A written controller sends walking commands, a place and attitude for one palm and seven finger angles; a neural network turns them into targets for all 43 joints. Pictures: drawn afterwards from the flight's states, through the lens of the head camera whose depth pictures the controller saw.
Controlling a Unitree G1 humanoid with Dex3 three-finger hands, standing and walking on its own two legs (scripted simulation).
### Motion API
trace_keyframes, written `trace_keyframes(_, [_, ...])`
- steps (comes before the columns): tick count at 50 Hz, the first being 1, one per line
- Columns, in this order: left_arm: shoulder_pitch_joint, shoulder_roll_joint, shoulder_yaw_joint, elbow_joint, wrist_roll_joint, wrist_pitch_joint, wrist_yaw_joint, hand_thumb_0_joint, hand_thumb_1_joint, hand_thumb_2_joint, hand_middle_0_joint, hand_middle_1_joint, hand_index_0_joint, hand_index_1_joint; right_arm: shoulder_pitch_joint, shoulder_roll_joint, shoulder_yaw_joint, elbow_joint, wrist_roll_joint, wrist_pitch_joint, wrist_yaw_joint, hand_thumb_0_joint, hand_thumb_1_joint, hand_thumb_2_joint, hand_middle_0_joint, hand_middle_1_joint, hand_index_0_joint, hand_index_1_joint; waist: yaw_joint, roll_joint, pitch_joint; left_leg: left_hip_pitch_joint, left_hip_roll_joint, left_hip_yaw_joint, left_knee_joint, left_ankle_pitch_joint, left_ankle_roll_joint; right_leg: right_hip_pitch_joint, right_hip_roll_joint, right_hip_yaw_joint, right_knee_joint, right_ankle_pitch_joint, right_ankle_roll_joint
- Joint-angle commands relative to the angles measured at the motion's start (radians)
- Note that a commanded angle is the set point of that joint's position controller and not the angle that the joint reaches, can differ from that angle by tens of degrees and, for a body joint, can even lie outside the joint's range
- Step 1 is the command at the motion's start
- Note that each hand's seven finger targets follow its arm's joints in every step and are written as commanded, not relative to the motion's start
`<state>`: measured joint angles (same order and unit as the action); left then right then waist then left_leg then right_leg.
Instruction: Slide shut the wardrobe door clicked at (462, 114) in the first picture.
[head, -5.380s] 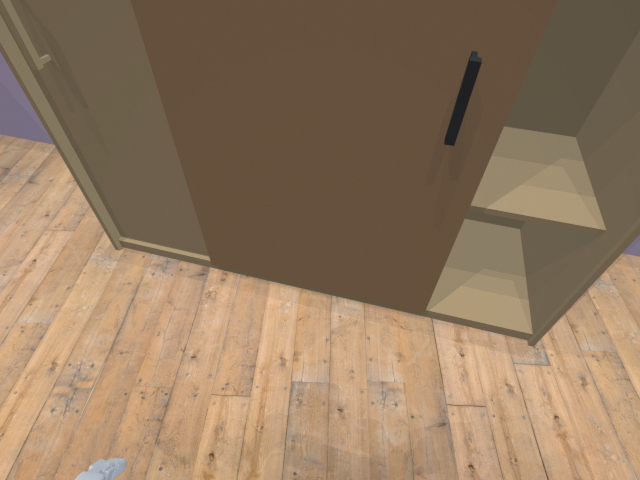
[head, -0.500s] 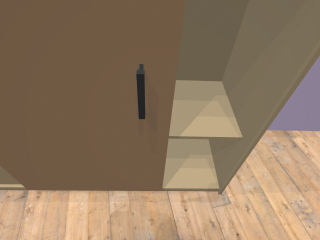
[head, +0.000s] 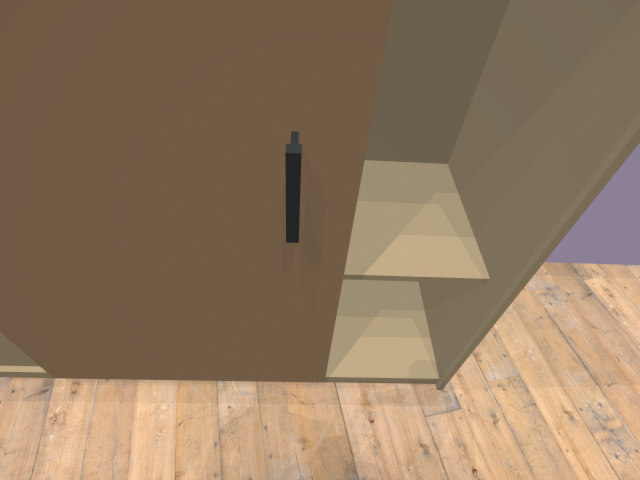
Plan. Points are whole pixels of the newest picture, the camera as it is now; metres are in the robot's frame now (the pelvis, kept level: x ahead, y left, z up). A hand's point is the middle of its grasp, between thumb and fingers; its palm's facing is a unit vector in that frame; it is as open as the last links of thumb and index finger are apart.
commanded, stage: look again from close up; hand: left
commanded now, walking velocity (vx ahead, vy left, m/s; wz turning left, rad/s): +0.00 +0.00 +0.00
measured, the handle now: (293, 189) +0.49 +0.08 +0.09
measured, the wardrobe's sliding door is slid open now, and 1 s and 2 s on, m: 0.37 0.37 0.37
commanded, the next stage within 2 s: raise the hand with hooked fingers in 0.20 s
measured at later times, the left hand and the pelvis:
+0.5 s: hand (165, 415) +0.19 +0.20 -0.01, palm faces +0.21 -0.97 -0.09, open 7.6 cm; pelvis -0.02 +0.00 -0.02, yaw +3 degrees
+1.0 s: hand (157, 425) +0.18 +0.20 +0.00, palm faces +0.07 -1.00 -0.06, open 10.2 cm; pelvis -0.02 -0.05 -0.06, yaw +4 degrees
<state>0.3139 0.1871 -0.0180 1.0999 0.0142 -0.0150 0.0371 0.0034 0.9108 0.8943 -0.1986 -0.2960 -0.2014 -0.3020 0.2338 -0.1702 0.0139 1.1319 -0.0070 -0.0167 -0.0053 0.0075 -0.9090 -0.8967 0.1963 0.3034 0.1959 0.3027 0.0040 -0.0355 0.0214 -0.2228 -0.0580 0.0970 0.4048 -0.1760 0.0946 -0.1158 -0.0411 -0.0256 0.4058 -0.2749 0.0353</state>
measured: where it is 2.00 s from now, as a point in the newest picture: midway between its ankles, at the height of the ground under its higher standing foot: outside the picture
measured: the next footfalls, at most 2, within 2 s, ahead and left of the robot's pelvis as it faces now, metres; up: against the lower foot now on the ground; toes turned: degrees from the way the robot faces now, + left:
none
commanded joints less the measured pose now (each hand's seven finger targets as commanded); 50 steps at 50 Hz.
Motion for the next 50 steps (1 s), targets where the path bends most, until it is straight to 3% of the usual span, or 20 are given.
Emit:
trace_keyframes(1, [0.077, 0.093, 0.012, -0.019, 0.003, -0.005, 0.006, 0.000, 0.900, 0.900, -0.200, -0.300, -0.200, -0.300, 0.036, -0.138, -0.023, -0.032, 0.001, -0.013, -0.012, 0.000, -0.900, -0.900, 0.200, 0.300, 0.200, 0.300, 0.004, 0.033, 0.037, 0.038, 0.175, -0.193, -0.133, -0.019, -0.043, -0.077, -0.068, 0.053, -0.060, 0.063, -0.050])
trace_keyframes(14, [0.084, 0.086, 0.014, -0.009, 0.002, -0.001, 0.008, 0.000, 0.900, 0.900, -0.200, -0.300, -0.200, -0.300, 0.056, -0.133, -0.026, -0.023, 0.001, -0.018, -0.017, 0.000, -0.900, -0.900, 0.200, 0.300, 0.200, 0.300, 0.000, 0.035, 0.025, 0.081, 0.178, -0.186, -0.138, 0.044, -0.046, -0.083, -0.070, 0.053, -0.053, 0.083, -0.047])
trace_keyframes(15, [0.072, 0.070, 0.001, 0.000, 0.023, -0.012, 0.042, 0.000, 0.900, 0.900, -0.200, -0.300, -0.200, -0.300, 0.038, -0.155, -0.019, -0.100, 0.005, -0.013, -0.013, 0.000, -0.900, -0.900, 0.200, 0.300, 0.200, 0.300, -0.015, 0.091, 0.085, 0.013, 0.189, -0.164, -0.013, 0.248, -0.084, -0.135, -0.059, 0.045, 0.000, 0.058, -0.045])
trace_keyframes(16, [-0.659, 0.506, 0.310, -1.565, -0.133, -0.170, 0.076, 0.000, 0.877, 0.890, -0.202, -0.315, -0.202, -0.315, -0.023, -0.293, -0.100, -0.438, 0.031, -0.122, -0.073, 0.000, -0.900, -0.900, 0.200, 0.300, 0.200, 0.300, -0.100, 0.363, -0.259, 0.263, 0.062, -0.146, 0.033, 0.291, -0.175, -0.193, 0.041, -0.030, 0.006, 0.238, -0.066])
trace_keyframes(17, [-0.255, 0.273, 0.096, -1.428, -0.071, -0.142, 0.090, 0.000, 0.853, 0.880, -0.203, -0.330, -0.203, -0.330, 0.025, -0.231, -0.012, -0.401, 0.016, -0.251, -0.076, 0.000, -0.900, -0.900, 0.200, 0.300, 0.200, 0.300, -0.025, 0.421, -0.406, 0.466, 0.183, -0.236, -0.047, 0.462, -0.246, -0.233, 0.019, -0.051, 0.187, 0.045, -0.083])
trace_keyframes(18, [0.125, 0.065, 0.019, -1.150, -0.092, -0.032, 0.095, 0.000, 0.830, 0.870, -0.205, -0.345, -0.205, -0.345, 0.075, -0.172, -0.012, -0.375, 0.026, -0.307, -0.043, 0.000, -0.900, -0.900, 0.200, 0.300, 0.200, 0.300, -0.020, 0.237, -0.322, 0.360, 0.183, -0.263, -0.104, 0.394, -0.235, -0.313, 0.045, -0.032, 0.313, -0.084, -0.068])
trace_keyframes(20, [0.002, 0.068, 0.035, -1.278, -0.154, -0.078, 0.053, 0.000, 0.783, 0.850, -0.208, -0.375, -0.208, -0.375, 0.000, -0.221, -0.045, -0.451, 0.037, -0.334, -0.035, 0.000, -0.900, -0.900, 0.200, 0.300, 0.200, 0.300, -0.027, 0.050, -0.112, 0.110, 0.145, -0.219, -0.052, 0.042, -0.160, -0.351, 0.039, -0.039, 0.241, -0.126, -0.054])
trace_keyframes(21, [0.050, 0.062, 0.079, -1.125, -0.160, -0.102, 0.026, 0.000, 0.760, 0.840, -0.210, -0.390, -0.210, -0.390, -0.022, -0.216, -0.046, -0.466, 0.030, -0.334, -0.032, 0.000, -0.900, -0.900, 0.200, 0.300, 0.200, 0.300, -0.045, -0.040, 0.013, -0.020, 0.119, -0.219, -0.007, -0.126, -0.140, -0.389, 0.048, -0.061, 0.180, -0.123, -0.057])
trace_keyframes(22, [0.033, 0.057, 0.116, -1.080, -0.184, -0.178, -0.016, 0.000, 0.737, 0.830, -0.212, -0.405, -0.212, -0.405, -0.021, -0.243, -0.055, -0.498, 0.011, -0.328, -0.017, 0.000, -0.900, -0.900, 0.200, 0.300, 0.200, 0.300, -0.048, -0.095, 0.006, -0.121, 0.087, -0.210, 0.085, -0.197, -0.125, -0.430, 0.049, -0.070, 0.133, -0.109, -0.064])
trace_keyframes(24, [0.215, 0.061, 0.206, -0.953, -0.242, -0.350, -0.123, 0.000, 0.690, 0.810, -0.215, -0.435, -0.215, -0.435, -0.073, -0.240, -0.066, -0.546, -0.007, -0.317, 0.003, 0.000, -0.900, -0.900, 0.200, 0.300, 0.200, 0.300, 0.011, -0.119, -0.077, -0.269, 0.069, -0.199, 0.236, -0.209, -0.124, -0.539, 0.055, -0.070, 0.255, -0.161, -0.072])
trace_keyframes(25, [0.292, 0.031, 0.224, -0.883, -0.283, -0.439, -0.196, 0.000, 0.667, 0.800, -0.217, -0.450, -0.217, -0.450, -0.097, -0.228, -0.073, -0.563, -0.005, -0.310, 0.011, 0.000, -0.900, -0.900, 0.200, 0.300, 0.200, 0.300, 0.033, -0.213, -0.079, -0.366, 0.065, -0.176, 0.307, -0.238, -0.122, -0.586, 0.057, -0.070, 0.314, -0.222, -0.077])
trace_keyframes(27, [0.297, 0.055, 0.244, -0.879, -0.324, -0.568, -0.344, 0.000, 0.620, 0.780, -0.220, -0.480, -0.220, -0.480, -0.126, -0.245, -0.089, -0.635, 0.008, -0.303, 0.033, 0.000, -0.900, -0.900, 0.200, 0.300, 0.200, 0.300, 0.062, -0.110, -0.139, -0.462, 0.047, -0.130, 0.416, -0.215, -0.119, -0.616, 0.045, -0.029, 0.411, -0.222, -0.095])
trace_keyframes(29, [0.285, 0.135, 0.287, -0.958, -0.325, -0.524, -0.404, 0.000, 0.573, 0.760, -0.223, -0.510, -0.223, -0.510, -0.157, -0.250, -0.088, -0.730, 0.023, -0.291, 0.036, 0.000, -0.900, -0.900, 0.200, 0.300, 0.200, 0.300, 0.092, 0.031, -0.213, -0.477, 0.041, -0.120, 0.427, -0.261, -0.105, -0.612, 0.045, -0.012, 0.458, -0.233, -0.096])
trace_keyframes(31, [0.198, 0.208, 0.350, -1.065, -0.347, -0.427, -0.406, 0.000, 0.527, 0.740, -0.227, -0.540, -0.227, -0.540, -0.164, -0.258, -0.081, -0.790, 0.037, -0.267, 0.020, 0.000, -0.900, -0.900, 0.200, 0.300, 0.200, 0.300, 0.089, 0.022, -0.250, -0.491, 0.045, -0.157, 0.398, -0.360, -0.095, -0.617, 0.057, -0.014, 0.459, -0.291, -0.088])
trace_keyframes(34, [0.045, 0.218, 0.342, -1.349, -0.370, -0.408, -0.338, 0.000, 0.457, 0.710, -0.232, -0.585, -0.232, -0.585, -0.109, -0.224, -0.067, -0.819, 0.035, -0.257, -0.013, 0.000, -0.900, -0.900, 0.200, 0.300, 0.200, 0.300, 0.031, 0.112, -0.294, -0.447, 0.050, -0.158, 0.435, -0.360, -0.066, -0.608, 0.060, 0.035, 0.400, -0.314, -0.078])
trace_keyframes(36, [-0.070, 0.277, 0.357, -1.514, -0.346, -0.458, -0.283, 0.000, 0.410, 0.690, -0.235, -0.615, -0.235, -0.615, -0.063, -0.220, -0.061, -0.788, 0.021, -0.260, -0.032, 0.000, -0.900, -0.900, 0.200, 0.300, 0.200, 0.300, -0.005, 0.133, -0.318, -0.415, 0.063, -0.168, 0.471, -0.296, -0.055, -0.613, 0.071, 0.047, 0.403, -0.269, -0.077])
trace_keyframes(37, [-0.103, 0.254, 0.313, -1.566, -0.333, -0.487, -0.273, 0.000, 0.387, 0.680, -0.237, -0.630, -0.237, -0.630, -0.060, -0.208, -0.056, -0.775, 0.019, -0.268, -0.041, 0.000, -0.900, -0.900, 0.200, 0.300, 0.200, 0.300, -0.020, 0.199, -0.310, -0.378, 0.065, -0.170, 0.477, -0.255, -0.050, -0.606, 0.069, 0.054, 0.393, -0.234, -0.083])
trace_keyframes(41, [-0.124, 0.248, 0.266, -1.377, -0.319, -0.499, -0.330, 0.000, 0.293, 0.640, -0.243, -0.690, -0.243, -0.690, -0.040, -0.220, -0.032, -0.683, 0.025, -0.299, -0.061, 0.000, -0.900, -0.900, 0.200, 0.300, 0.200, 0.300, -0.075, 0.153, -0.207, -0.423, 0.072, -0.177, 0.524, -0.223, -0.043, -0.637, 0.073, 0.053, 0.374, -0.201, -0.073])
trace_keyframes(45, [-0.070, 0.305, 0.352, -1.240, -0.366, -0.379, -0.424, 0.000, 0.200, 0.600, -0.250, -0.750, -0.250, -0.750, -0.060, -0.217, -0.026, -0.676, 0.048, -0.314, -0.076, 0.000, -0.900, -0.900, 0.200, 0.300, 0.200, 0.300, -0.023, 0.093, -0.268, -0.449, 0.063, -0.158, 0.502, -0.185, -0.046, -0.477, 0.043, 0.112, 0.284, -0.212, -0.055])
trace_keyframes(50, [-0.003, 0.323, 0.465, -1.247, -0.418, -0.285, -0.421, 0.000, 0.083, 0.550, -0.258, -0.825, -0.258, -0.825, -0.087, -0.189, -0.022, -0.675, 0.046, -0.315, -0.071, 0.000, -0.900, -0.900, 0.200, 0.300, 0.200, 0.300, 0.035, 0.067, -0.352, -0.388, 0.066, -0.158, 0.456, -0.030, -0.056, -0.311, 0.010, 0.125, 0.275, 0.072, -0.019])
